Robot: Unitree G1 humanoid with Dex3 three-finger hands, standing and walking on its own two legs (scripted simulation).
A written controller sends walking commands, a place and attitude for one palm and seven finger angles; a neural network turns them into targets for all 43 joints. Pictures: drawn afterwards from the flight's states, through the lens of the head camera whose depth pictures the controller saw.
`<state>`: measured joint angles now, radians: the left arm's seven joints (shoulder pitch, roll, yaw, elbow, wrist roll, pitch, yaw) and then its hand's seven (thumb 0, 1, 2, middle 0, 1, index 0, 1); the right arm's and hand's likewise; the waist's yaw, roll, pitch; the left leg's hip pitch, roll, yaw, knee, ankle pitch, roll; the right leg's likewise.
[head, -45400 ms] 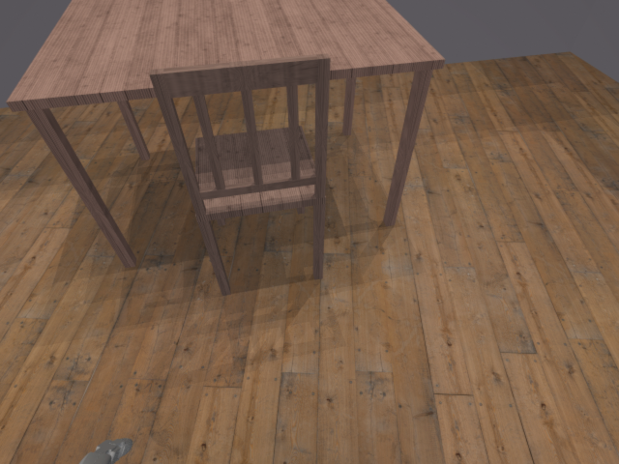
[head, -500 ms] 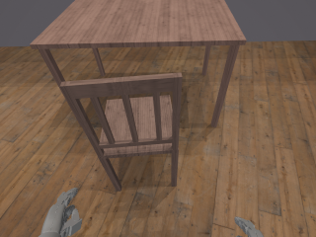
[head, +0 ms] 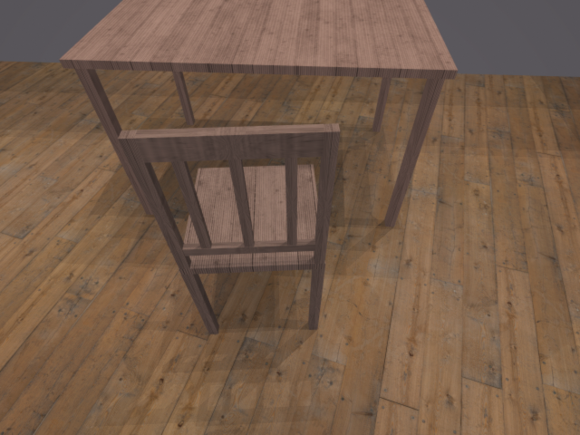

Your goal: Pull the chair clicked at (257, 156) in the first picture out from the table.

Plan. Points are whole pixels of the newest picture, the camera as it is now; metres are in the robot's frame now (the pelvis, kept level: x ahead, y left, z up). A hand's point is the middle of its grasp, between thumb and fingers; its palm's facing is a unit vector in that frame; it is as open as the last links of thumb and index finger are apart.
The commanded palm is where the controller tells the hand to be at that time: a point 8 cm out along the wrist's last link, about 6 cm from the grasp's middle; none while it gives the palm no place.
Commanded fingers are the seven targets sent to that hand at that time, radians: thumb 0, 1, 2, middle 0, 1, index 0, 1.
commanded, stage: let the arm hang, fingers relaxed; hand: left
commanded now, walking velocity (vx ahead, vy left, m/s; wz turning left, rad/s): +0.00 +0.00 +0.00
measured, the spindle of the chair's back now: (243, 206) +0.58 +0.14 -0.10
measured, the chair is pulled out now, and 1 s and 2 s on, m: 0.32 0.32 0.32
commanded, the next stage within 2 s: look to check the result in 0.44 s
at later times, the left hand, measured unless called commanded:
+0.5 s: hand out of the picture -0.01 +0.14 -0.18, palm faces +0.04 -0.99 -0.16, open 7.3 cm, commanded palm none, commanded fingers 0.00 0.90 0.90 -0.20 -0.30 -0.20 -0.30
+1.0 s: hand out of the picture -0.01 +0.14 -0.17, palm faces +0.05 -0.99 -0.17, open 7.3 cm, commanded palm none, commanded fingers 0.00 0.90 0.90 -0.20 -0.30 -0.20 -0.30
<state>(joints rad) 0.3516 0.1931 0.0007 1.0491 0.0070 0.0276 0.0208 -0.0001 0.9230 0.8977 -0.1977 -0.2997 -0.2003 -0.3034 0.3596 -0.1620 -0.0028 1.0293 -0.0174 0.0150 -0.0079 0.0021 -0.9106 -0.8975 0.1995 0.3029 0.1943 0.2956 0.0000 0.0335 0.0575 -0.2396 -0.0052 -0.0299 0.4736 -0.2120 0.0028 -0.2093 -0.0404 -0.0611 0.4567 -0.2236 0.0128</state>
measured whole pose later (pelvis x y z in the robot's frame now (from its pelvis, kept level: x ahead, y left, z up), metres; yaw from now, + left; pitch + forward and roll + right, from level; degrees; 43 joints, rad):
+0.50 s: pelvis +0.00 -0.02 +0.00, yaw +0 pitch -2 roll +0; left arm 0.32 0.11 0.00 1.08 0.00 0.01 0.03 0.01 0.92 0.90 -0.20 -0.30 -0.20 -0.30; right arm 0.34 -0.11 0.00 1.08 -0.01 0.00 -0.03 0.00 -0.91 -0.90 0.20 0.30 0.19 0.30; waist 0.00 0.01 0.06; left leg -0.23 0.02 -0.03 0.48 -0.22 -0.02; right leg -0.21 -0.02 -0.06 0.47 -0.24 -0.01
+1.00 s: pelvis +0.00 -0.02 +0.00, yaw +0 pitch -2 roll +0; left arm 0.31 0.11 0.00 1.08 0.00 0.01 0.03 0.00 0.91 0.90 -0.20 -0.30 -0.20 -0.30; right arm 0.33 -0.10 0.00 1.09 -0.01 0.00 -0.03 0.00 -0.91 -0.90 0.20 0.30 0.19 0.30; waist 0.00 0.02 0.07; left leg -0.23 0.02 -0.04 0.47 -0.22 -0.02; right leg -0.21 -0.02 -0.07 0.47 -0.24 -0.01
